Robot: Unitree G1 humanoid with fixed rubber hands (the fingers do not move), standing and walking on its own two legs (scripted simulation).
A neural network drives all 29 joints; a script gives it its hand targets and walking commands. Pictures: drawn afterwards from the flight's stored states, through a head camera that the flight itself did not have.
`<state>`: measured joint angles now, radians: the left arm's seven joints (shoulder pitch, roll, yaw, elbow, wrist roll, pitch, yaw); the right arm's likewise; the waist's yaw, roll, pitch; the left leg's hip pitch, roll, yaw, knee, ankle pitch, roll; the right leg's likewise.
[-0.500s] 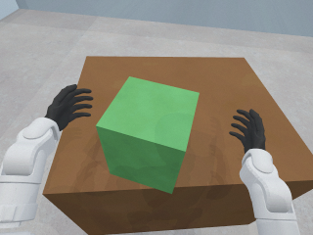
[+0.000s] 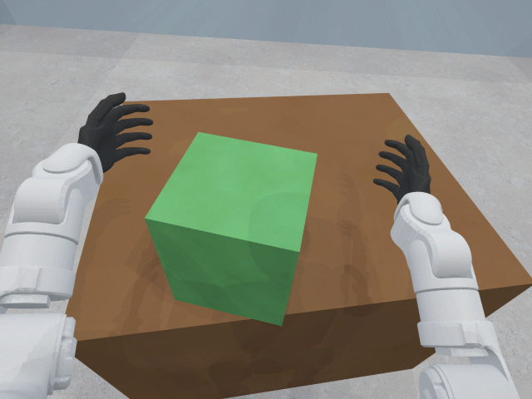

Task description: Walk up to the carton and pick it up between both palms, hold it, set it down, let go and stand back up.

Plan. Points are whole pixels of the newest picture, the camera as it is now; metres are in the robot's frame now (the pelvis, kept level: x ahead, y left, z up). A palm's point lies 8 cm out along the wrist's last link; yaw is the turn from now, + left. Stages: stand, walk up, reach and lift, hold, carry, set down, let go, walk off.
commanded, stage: reach and lift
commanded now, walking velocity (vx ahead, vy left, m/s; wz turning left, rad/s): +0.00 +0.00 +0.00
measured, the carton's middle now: (241, 231) +0.40 +0.01 +0.01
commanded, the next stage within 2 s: none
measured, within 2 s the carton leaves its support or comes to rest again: neither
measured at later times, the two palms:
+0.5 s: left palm (120, 125) +0.47 +0.18 +0.19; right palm (407, 179) +0.37 -0.23 +0.15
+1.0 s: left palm (149, 159) +0.47 +0.16 +0.13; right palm (384, 203) +0.37 -0.22 +0.09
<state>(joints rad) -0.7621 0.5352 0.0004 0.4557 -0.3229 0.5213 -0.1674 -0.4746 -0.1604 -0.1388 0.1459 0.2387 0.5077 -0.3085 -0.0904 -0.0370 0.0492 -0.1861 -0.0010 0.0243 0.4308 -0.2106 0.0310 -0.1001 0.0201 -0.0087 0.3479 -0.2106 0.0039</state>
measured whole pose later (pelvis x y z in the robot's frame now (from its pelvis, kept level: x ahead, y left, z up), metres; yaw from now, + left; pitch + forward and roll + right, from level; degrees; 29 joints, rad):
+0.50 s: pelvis +0.00 +0.00 +0.00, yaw +0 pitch -2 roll -1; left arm -1.04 0.52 -0.11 1.02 -0.32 0.28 -0.16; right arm -0.73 -0.17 -0.09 0.63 0.24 0.31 -0.29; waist -0.16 -0.04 0.04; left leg -0.19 0.00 0.02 0.43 -0.21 0.03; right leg -0.10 0.02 -0.01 0.35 -0.21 0.00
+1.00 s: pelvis +0.01 +0.00 +0.00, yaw +0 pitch +3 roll -1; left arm -1.02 0.40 -0.15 1.27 -0.26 -0.01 -0.11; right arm -0.73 -0.12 -0.02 0.96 0.24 -0.02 -0.30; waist -0.16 -0.03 -0.02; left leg -0.29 0.00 0.02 0.43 -0.20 0.03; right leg -0.20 0.02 -0.01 0.35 -0.20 0.00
